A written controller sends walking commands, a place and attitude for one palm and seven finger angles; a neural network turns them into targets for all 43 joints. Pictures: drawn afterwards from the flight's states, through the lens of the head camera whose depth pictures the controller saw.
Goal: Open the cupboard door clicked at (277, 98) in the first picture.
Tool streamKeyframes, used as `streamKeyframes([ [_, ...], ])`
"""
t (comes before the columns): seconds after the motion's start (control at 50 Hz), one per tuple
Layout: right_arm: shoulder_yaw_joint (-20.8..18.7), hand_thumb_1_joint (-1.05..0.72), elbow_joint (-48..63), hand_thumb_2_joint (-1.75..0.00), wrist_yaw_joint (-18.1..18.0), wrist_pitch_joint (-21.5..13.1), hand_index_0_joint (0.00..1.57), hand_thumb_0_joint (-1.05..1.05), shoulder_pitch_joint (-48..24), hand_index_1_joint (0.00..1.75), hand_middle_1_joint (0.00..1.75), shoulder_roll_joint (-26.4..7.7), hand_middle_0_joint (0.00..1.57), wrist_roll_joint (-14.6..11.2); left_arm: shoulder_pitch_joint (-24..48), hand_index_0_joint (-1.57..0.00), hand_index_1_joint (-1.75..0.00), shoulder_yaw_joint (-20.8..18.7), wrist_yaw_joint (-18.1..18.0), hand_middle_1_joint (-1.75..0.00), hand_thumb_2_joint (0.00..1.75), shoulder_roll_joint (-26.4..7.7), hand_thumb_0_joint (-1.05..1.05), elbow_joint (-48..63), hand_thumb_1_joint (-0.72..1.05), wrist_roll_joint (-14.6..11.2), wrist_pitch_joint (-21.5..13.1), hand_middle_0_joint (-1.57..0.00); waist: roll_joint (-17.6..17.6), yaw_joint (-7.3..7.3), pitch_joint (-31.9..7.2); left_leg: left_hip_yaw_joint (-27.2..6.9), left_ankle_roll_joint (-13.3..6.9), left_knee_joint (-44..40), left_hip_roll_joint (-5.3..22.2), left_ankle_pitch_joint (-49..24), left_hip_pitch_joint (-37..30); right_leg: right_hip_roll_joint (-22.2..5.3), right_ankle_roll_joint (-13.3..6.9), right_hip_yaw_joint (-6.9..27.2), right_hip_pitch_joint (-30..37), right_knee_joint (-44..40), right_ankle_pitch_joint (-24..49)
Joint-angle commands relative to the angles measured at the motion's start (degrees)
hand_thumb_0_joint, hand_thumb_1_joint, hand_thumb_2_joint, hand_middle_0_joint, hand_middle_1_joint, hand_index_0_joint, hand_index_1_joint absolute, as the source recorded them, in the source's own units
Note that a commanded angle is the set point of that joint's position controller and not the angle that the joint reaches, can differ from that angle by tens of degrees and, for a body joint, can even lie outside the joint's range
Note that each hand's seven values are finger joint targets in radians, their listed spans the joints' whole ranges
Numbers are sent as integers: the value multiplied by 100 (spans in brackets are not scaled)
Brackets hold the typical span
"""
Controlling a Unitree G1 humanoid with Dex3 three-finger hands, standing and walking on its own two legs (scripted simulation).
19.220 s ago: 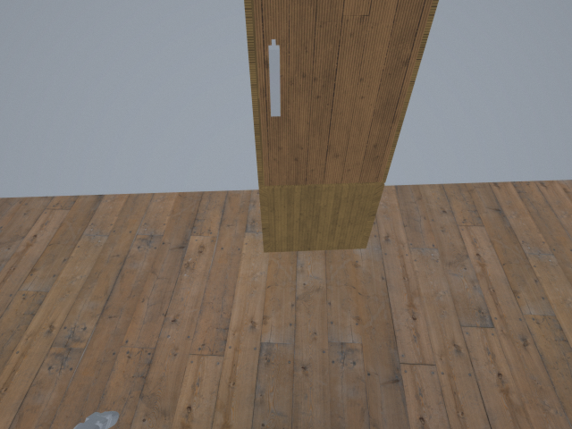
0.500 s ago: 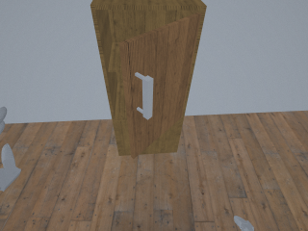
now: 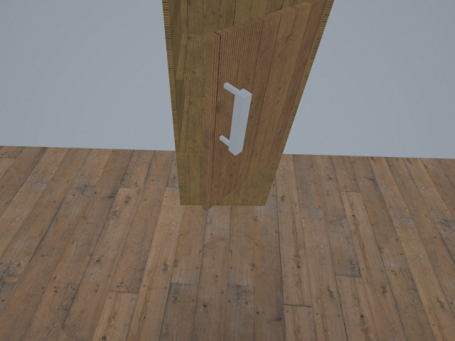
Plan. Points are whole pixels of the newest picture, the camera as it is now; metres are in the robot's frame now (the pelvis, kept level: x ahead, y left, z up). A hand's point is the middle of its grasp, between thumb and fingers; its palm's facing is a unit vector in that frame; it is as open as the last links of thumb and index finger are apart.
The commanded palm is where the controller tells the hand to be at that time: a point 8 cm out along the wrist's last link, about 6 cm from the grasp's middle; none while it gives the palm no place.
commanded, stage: let the arm hang, fingers relaxed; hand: left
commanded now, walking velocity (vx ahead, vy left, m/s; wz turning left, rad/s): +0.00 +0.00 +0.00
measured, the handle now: (232, 120) +0.58 +0.03 +0.05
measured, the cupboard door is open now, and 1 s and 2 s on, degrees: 42 42 42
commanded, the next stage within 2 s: look to check the result in 0.74 s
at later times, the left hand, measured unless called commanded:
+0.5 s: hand out of the picture -0.03 +0.15 -0.18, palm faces +0.05 -0.98 -0.17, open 7.4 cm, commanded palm none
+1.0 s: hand out of the picture +0.00 +0.14 -0.17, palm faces +0.06 -0.98 -0.16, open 7.3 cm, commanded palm none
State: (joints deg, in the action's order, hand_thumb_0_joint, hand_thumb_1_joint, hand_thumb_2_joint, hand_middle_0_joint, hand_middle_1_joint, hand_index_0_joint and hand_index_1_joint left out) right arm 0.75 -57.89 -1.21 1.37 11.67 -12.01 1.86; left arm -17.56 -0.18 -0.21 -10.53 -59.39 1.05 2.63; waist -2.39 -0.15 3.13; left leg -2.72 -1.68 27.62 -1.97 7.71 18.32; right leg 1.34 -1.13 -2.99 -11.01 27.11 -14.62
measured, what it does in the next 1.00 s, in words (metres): stands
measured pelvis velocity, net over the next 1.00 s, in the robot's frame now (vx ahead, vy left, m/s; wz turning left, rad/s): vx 0.04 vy -0.02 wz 0.00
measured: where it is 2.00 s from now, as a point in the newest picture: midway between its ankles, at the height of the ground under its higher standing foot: outside the picture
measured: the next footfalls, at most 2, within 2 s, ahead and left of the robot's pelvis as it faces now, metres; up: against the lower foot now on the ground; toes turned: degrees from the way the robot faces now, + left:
none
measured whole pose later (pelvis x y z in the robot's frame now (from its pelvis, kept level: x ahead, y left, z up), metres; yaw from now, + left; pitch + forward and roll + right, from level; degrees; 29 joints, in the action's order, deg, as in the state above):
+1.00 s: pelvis +0.04 -0.02 +0.00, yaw +0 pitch -2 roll +0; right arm 0.4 -65.7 -2.8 0.6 16.1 -7.0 1.3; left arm -18.3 -0.5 -1.9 -6.3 -67.0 0.1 -0.5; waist 0.5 0.0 2.8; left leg -2.6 -0.6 25.1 -1.7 9.9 13.7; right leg 1.5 -2.2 -2.9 -6.4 24.4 -16.7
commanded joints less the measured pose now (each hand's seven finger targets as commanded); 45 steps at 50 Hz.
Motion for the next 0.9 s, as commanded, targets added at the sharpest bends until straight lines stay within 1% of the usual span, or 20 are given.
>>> streamKeyframes([
  [0.0, -190, -90, 61, -90, -74, -73, 20, 0, 230, 30, 30, -574, 20, -36, -312, -20, -30, -187, -62, -30, 90, -674, 0, -88, 90, -7, -235, -20, 1268, 16, -169, -853, -95, -1133, 628, 1719, -123, -475, -176, 604, -127, -716, -644],
  [0.04, -210, -90, -83, -90, -94, -59, 20, 0, 425, 30, 30, -554, 20, -42, -480, -20, -30, -161, -70, -30, 90, -571, 0, -317, 90, -9, -238, -20, 1082, 24, -91, -935, -118, -1239, 665, 1871, -100, -440, -169, 535, -151, -679, -665],
  [0.06, -239, -90, -108, -90, -104, -54, 20, 0, 513, 30, 30, -570, 20, -60, -554, -20, -30, -169, -77, -30, 90, -564, 0, -395, 90, -5, -241, -20, 799, 11, -21, -982, -144, -1267, 705, 1917, -131, -411, -165, 496, -197, -688, -715],
  [0.14, -253, -90, -304, -90, -114, -38, 20, 0, 798, 30, 30, -457, 20, -52, -786, -20, -30, -140, -113, -30, 90, -413, 0, -632, 90, -6, -243, -20, 475, 16, 88, -967, -177, -1280, 698, 1949, -46, -432, -160, 512, -256, -688, -849],
  [0.18, -253, -90, -370, -90, -110, -31, 20, 0, 904, 30, 30, -355, 20, -51, -866, -20, -30, -130, -130, -30, 90, -353, 0, -696, 90, -12, -249, -20, 249, 20, 105, -849, -166, -1167, 646, 1753, -75, -482, -168, 546, -337, -746, -957],
  [0.26, -218, -90, -490, -90, -96, -12, 20, 0, 1070, 30, 30, -153, 20, -57, -942, -20, -30, -130, -171, -30, 90, -275, 0, -736, 90, -31, -261, -20, 8, 30, 229, -572, -132, -817, 509, 1334, -197, -586, -216, 712, -643, -956, -1310],
  [0.32, -180, -90, -576, -90, -78, -6, 20, 0, 1228, 30, 30, 71, 20, -38, -816, -20, -30, -139, -196, -30, 90, -254, 0, -699, 90, -46, -261, -20, -214, 102, 351, -353, -87, -459, 391, 943, -327, -740, -290, 823, -922, -1102, -1519],
  [0.34, -173, -90, -614, -90, -77, 0, 20, 0, 1256, 30, 30, 113, 20, -32, -775, -20, -30, -133, -205, -30, 90, -221, 0, -696, 90, -48, -261, -20, -220, 119, 406, -304, -71, -349, 378, 883, -416, -767, -310, 848, -1087, -1125, -1604],
  [0.36, -165, -90, -629, -90, -76, 3, 20, 0, 1311, 30, 30, 135, 20, -35, -747, -20, -30, -146, -215, -30, 90, -236, 0, -672, 90, -45, -262, -20, -118, 133, 375, -271, -63, -268, 373, 817, -474, -772, -320, 831, -1117, -1117, -1614],
  [0.4, -144, -90, -669, -90, -83, -1, 20, 0, 1357, 30, 30, 229, 20, -12, -623, -20, -30, -156, -216, -30, 90, -188, 0, -639, 90, -48, -244, -20, 114, 150, 592, -350, -69, -369, 413, 921, -326, -716, -321, 795, -1205, -996, -1583],
  [0.44, -125, -90, -664, -90, -96, -41, 20, 0, 1331, 30, 30, 223, 20, -3, -649, -20, -30, -166, -217, -30, 90, -144, 0, -630, 90, -49, -249, -20, 401, 91, 659, -554, -114, -733, 524, 1030, -54, -569, -266, 675, -915, -746, -1179],
  [0.48, -130, -90, -628, -90, -120, -88, 20, 0, 1254, 30, 30, 183, 20, -9, -729, -20, -30, -186, -223, -30, 90, -95, 0, -647, 90, -45, -247, -20, 566, -6, 549, -772, -164, -1001, 618, 1207, 196, -485, -213, 564, -469, -548, -715],
  [0.52, -138, -90, -606, -90, -133, -116, 20, 0, 1188, 30, 30, 169, 20, -16, -726, -20, -30, -200, -222, -30, 90, -56, 0, -624, 90, -44, -259, -20, 553, -53, 515, -802, -170, -1065, 619, 1197, 326, -486, -200, 542, -222, -540, -481],
  [0.56, -153, -90, -578, -90, -132, -129, 20, 0, 1167, 30, 30, 172, 20, -30, -720, -20, -30, -208, -223, -30, 90, -53, 0, -594, 90, -45, -278, -20, 441, -67, 425, -659, -139, -946, 570, 953, 208, -533, -209, 528, -168, -612, -424],
  [0.6, -143, -90, -599, -90, -132, -125, 20, 0, 1174, 30, 30, 221, 20, -23, -650, -20, -30, -197, -220, -30, 90, -61, 0, -614, 90, -62, -292, -20, 530, -32, 395, -550, -104, -840, 519, 714, 83, -584, -231, 605, -199, -676, -381],
  [0.64, -146, -90, -592, -90, -130, -124, 20, 0, 1180, 30, 30, 238, 20, -28, -605, -20, -30, -198, -215, -30, 90, -80, 0, -576, 90, -65, -316, -20, 400, 8, 302, -440, -79, -679, 485, 433, -119, -642, -246, 645, -231, -774, -337],
  [0.66, -149, -90, -588, -90, -128, -119, 20, 0, 1200, 30, 30, 237, 20, -40, -579, -20, -30, -200, -219, -30, 90, -105, 0, -568, 90, -64, -324, -20, 172, 14, 275, -397, -70, -587, 472, 328, -200, -652, -246, 633, -236, -825, -370],
  [0.72, -139, -90, -618, -90, -128, -123, 20, 0, 1183, 30, 30, 214, 20, -39, -487, -20, -30, -178, -218, -30, 90, -100, 0, -544, 90, -77, -345, -20, 224, 73, 191, -334, -46, -470, 482, -58, -451, -705, -262, 679, -284, -879, -194],
  [0.84, -114, -90, -649, -90, -154, -136, 20, 0, 992, 30, 30, 121, 20, -57, -523, -20, -30, -155, -221, -30, 90, -99, 0, -619, 90, -83, -338, -20, 351, 38, 193, -408, -76, -574, 576, -256, -563, -662, -216, 607, -109, -836, 159],
  [0.88, -116, -90, -657, -90, -157, -150, 20, 0, 951, 30, 30, 99, 20, -65, -556, -20, -30, -155, -222, -30, 90, -116, 0, -638, 90, -82, -348, -20, 304, 28, 83, -382, -75, -549, 580, -393, -629, -670, -201, 593, -1, -836, 312],
])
